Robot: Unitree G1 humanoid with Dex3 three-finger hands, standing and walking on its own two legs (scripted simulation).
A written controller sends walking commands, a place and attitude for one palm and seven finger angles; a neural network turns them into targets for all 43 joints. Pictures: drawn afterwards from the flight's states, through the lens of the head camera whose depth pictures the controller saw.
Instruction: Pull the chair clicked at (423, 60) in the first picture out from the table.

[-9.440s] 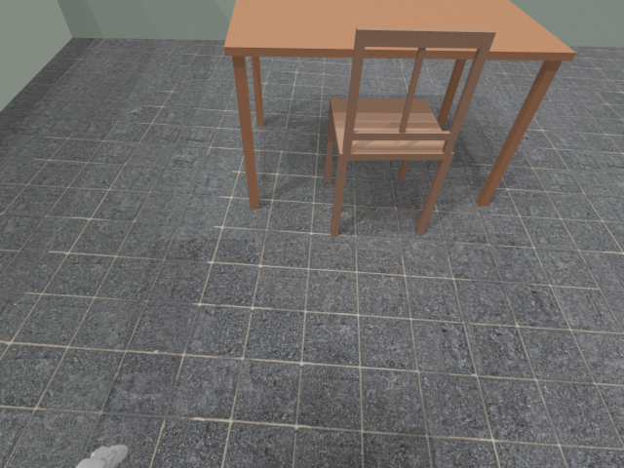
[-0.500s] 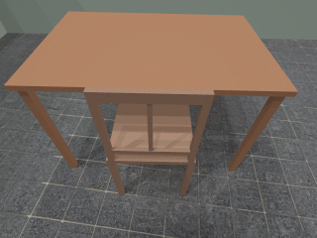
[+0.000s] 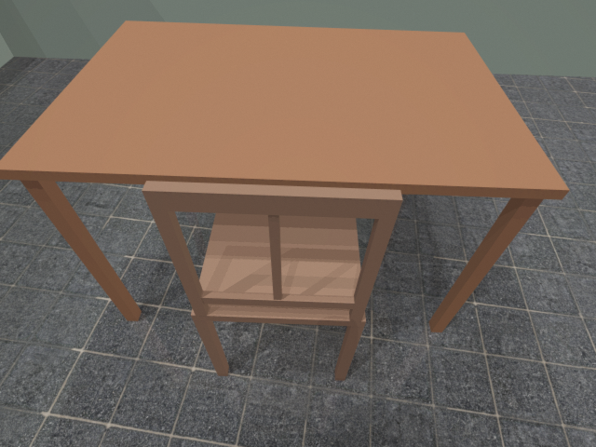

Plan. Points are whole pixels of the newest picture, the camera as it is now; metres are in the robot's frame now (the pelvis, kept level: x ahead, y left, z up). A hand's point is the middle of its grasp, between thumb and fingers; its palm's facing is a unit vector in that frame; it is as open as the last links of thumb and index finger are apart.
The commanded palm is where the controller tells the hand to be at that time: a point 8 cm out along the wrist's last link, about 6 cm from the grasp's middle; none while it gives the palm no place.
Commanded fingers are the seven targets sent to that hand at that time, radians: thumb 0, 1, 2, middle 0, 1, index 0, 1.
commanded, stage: come to a stop and stand still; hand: left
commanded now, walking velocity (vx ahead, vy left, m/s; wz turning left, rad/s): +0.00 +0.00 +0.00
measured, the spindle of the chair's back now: (276, 260) +0.46 +0.07 -0.10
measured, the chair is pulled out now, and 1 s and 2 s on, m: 0.00 0.00 0.00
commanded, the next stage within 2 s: look again from close up in 0.64 s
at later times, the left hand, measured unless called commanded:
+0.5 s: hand out of the picture +0.02 +0.15 -0.17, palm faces +0.02 -0.98 -0.19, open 7.3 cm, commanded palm none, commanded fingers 0.00 0.90 0.90 -0.20 -0.30 -0.20 -0.30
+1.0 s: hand out of the picture -0.01 +0.11 -0.17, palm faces +0.04 -0.99 -0.15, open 7.4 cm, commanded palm none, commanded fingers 0.00 0.90 0.90 -0.20 -0.30 -0.20 -0.30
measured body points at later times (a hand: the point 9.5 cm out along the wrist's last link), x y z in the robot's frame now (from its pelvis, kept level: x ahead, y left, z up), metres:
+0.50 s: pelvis +0.02 -0.02 +0.00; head +0.03 -0.03 +0.45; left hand +0.02 +0.20 -0.16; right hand +0.02 -0.24 -0.16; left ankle -0.01 +0.05 -0.74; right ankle -0.01 -0.13 -0.74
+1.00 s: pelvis +0.02 -0.04 +0.00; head +0.03 -0.04 +0.45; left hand -0.01 +0.17 -0.16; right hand +0.01 -0.25 -0.16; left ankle -0.01 +0.05 -0.74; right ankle -0.01 -0.13 -0.74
